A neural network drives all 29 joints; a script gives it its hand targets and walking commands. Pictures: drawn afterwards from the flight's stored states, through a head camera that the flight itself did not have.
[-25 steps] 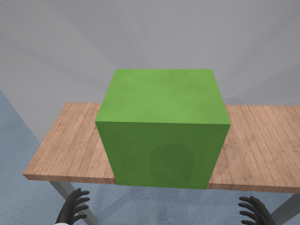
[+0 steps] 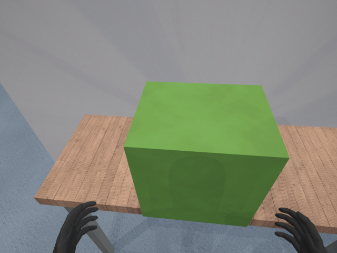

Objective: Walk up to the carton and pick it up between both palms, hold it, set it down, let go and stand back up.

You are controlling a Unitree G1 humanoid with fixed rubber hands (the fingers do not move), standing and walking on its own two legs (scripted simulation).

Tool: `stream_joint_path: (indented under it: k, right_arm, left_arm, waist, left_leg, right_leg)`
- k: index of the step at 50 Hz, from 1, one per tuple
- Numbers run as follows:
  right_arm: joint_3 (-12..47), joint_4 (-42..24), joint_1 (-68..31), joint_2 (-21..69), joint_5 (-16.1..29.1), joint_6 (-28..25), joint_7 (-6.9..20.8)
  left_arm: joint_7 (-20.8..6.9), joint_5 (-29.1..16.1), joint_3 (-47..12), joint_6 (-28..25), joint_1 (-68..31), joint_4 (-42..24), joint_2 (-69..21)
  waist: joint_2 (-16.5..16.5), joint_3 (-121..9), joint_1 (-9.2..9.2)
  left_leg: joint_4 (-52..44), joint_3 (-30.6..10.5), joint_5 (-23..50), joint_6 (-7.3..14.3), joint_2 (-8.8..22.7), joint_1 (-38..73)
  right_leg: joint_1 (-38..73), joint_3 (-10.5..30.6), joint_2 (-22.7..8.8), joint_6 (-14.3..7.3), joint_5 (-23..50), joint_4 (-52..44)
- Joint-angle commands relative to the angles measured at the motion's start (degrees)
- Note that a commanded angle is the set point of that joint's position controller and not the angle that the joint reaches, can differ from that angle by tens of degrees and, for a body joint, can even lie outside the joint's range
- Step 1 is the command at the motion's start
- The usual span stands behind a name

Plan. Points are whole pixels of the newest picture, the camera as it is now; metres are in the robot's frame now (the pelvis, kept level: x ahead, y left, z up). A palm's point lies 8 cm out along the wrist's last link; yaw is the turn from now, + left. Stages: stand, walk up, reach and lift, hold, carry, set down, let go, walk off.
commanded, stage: reach and lift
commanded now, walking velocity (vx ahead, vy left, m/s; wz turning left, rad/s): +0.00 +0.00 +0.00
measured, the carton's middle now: (197, 155) +0.35 -0.04 +0.06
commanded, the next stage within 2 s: none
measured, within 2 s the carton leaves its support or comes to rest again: neither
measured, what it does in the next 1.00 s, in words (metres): stands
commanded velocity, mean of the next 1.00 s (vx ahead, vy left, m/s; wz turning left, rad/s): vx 0.00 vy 0.00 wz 0.00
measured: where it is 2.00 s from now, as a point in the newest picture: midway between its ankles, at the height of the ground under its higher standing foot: outside the picture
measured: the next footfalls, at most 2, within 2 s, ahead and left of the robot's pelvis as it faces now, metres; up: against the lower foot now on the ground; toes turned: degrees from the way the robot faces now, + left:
none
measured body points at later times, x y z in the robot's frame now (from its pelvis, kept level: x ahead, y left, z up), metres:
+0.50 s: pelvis -0.01 -0.01 +0.00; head -0.03 -0.03 +0.45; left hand +0.23 +0.21 +0.09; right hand +0.22 -0.28 +0.07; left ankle -0.04 +0.09 -0.75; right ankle +0.02 -0.12 -0.75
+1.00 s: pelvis -0.02 -0.02 +0.00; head -0.02 -0.02 +0.45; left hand +0.28 +0.21 +0.15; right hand +0.28 -0.28 +0.13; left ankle -0.04 +0.09 -0.75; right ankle +0.02 -0.12 -0.75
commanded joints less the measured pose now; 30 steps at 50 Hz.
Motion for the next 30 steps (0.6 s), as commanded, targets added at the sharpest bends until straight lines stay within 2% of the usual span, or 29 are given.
stream_joint_path:
  k: [1, 4, 6, 11, 15, 17, 21, 26, 28, 30]
  right_arm:
    - [-5.6, -11.8, 0.5, -9.6, 1.3, 0.0, 0.6]
    - [-6.0, -12.4, -1.3, -10.9, 2.8, 1.4, 1.1]
    - [-6.2, -12.5, -3.3, -11.4, 3.9, 2.6, 1.3]
    - [-7.0, -13.0, -10.2, -12.7, 6.1, 6.3, 2.0]
    - [-7.1, -13.5, -15.1, -14.1, 7.8, 9.8, 2.0]
    - [-6.8, -13.0, -16.8, -15.2, 8.2, 11.9, 1.9]
    - [-6.6, -15.1, -19.6, -16.7, 7.6, 16.1, 0.2]
    - [-6.6, -20.3, -24.1, -17.2, 5.8, 20.5, -2.3]
    - [-6.6, -22.9, -26.5, -17.1, 5.9, 21.7, -3.2]
    - [-6.6, -24.3, -28.1, -17.2, 6.1, 22.7, -3.7]
  left_arm:
    - [0.5, -0.9, -0.3, -2.1, -0.8, -9.4, 2.4]
    - [1.8, -0.1, 0.7, -1.3, -3.8, -12.2, 2.8]
    - [2.9, 0.5, 1.1, 0.1, -6.7, -14.2, 2.8]
    - [4.8, 0.7, 2.3, 6.5, -14.2, -18.0, 2.2]
    - [4.6, 0.4, 4.0, 13.0, -19.4, -20.5, 2.6]
    - [3.9, 0.4, 5.6, 16.7, -20.4, -20.4, 2.2]
    - [1.5, -0.5, 9.1, 22.7, -21.5, -18.7, 2.4]
    - [-1.7, -2.2, 12.1, 26.5, -25.2, -17.8, 4.0]
    - [-2.4, -3.2, 12.7, 27.1, -27.9, -19.2, 5.3]
    - [-2.5, -3.8, 13.3, 27.2, -30.4, -21.6, 6.8]
  waist:
    - [-7.4, 4.3, -0.36]
    - [-5.2, 3.5, 0.24]
    - [-2.4, 3.3, 0.38]
    - [2.3, 1.2, 0.66]
    - [3.2, -1.7, 0.76]
    - [1.9, -2.6, 0.80]
    - [-5.1, -2.8, 0.49]
    - [-11.7, -3.7, -0.68]
    - [-12.1, -5.5, -1.17]
    - [-11.1, -8.0, -1.13]
  left_leg:
    - [-3.7, -3.9, 15.1, -3.8, 1.3, -7.9]
    - [-4.1, -3.9, 13.8, -4.1, 1.6, -8.3]
    - [-5.0, -4.0, 11.1, -4.1, 1.9, -9.8]
    - [-7.4, -3.6, 2.2, -3.6, 2.0, -13.1]
    - [-7.4, -3.4, 2.1, -3.2, 2.0, -12.4]
    - [-7.1, -3.4, 3.6, -3.1, 1.9, -10.4]
    - [-6.4, -2.7, 7.2, -2.3, 1.0, -8.0]
    - [-6.1, -1.8, 9.1, -1.2, -0.3, -7.9]
    - [-5.8, -1.6, 9.2, -1.0, -0.6, -8.1]
    - [-5.4, -1.5, 9.9, -1.1, -0.5, -8.2]
  right_leg:
    - [4.2, 2.9, 1.5, -3.0, 5.9, -2.1]
    - [5.4, 3.4, 1.4, -3.4, 4.8, -1.8]
    - [5.7, 3.8, 1.2, -3.8, 3.4, -1.4]
    - [6.0, 4.8, -0.2, -4.2, 0.6, 0.0]
    - [6.1, 5.2, -0.7, -4.2, 1.2, 0.4]
    - [5.1, 5.2, -0.6, -4.1, 2.0, -0.1]
    - [4.7, 5.8, -0.4, -3.1, 4.9, -2.0]
    - [6.8, 6.4, -0.4, -1.2, 9.3, -3.4]
    - [7.8, 6.7, -0.7, -0.7, 11.1, -3.0]
    - [8.3, 6.9, -0.9, -0.4, 12.0, -2.4]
